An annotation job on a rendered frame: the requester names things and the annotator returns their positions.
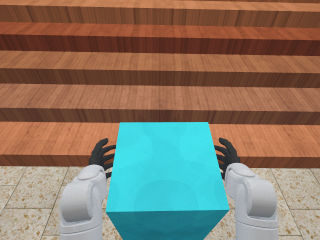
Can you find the carton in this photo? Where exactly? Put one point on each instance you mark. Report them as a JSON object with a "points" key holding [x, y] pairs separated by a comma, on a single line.
{"points": [[166, 182]]}

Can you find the robot right forearm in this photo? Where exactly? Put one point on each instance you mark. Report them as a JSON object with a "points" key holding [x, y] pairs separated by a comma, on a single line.
{"points": [[255, 204]]}

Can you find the left robot hand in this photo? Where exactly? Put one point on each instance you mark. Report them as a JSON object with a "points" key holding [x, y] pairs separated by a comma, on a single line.
{"points": [[97, 157]]}

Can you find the right robot hand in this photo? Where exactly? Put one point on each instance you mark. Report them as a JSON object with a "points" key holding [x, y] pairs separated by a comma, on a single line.
{"points": [[230, 155]]}

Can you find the robot left forearm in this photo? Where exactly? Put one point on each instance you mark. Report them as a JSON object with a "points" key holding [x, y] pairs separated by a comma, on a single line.
{"points": [[80, 205]]}

